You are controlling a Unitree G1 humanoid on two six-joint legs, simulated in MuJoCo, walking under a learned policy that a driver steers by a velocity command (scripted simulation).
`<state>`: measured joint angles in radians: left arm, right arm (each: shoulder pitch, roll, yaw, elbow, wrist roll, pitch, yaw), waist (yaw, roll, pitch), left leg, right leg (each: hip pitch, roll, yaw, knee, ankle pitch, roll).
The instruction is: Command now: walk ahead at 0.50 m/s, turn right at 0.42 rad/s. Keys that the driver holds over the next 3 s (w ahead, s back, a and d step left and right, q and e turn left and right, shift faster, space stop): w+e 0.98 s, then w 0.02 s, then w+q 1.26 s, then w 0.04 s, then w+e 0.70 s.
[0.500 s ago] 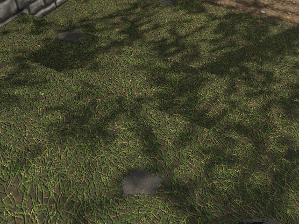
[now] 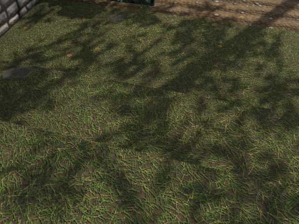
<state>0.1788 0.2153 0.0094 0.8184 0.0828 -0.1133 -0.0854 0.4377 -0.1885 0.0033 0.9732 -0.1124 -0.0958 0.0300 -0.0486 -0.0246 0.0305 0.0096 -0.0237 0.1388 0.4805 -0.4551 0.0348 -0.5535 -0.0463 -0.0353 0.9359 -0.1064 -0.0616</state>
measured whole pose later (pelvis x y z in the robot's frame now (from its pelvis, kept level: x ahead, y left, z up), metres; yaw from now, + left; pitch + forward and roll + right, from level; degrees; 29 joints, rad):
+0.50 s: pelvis +0.31 +0.00 -0.17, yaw -18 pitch +1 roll -2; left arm 0.54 0.21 -0.04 0.93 0.06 -0.07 -0.10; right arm 0.24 -0.22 0.01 0.79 -0.10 -0.06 0.07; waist 0.06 0.04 -0.01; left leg -0.32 0.06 0.08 0.51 -0.23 0.02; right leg -0.50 0.14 0.14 1.87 -0.74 -0.02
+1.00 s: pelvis +0.55 -0.15 -0.19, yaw -37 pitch +0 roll -1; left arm 0.11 0.24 0.05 0.84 0.06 -0.10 -0.04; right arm 0.42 -0.22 -0.03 1.01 -0.08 -0.09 0.06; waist -0.03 0.01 0.01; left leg -0.05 0.12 0.11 0.95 -0.48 -0.01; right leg -0.41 0.07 -0.03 0.61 -0.19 -0.09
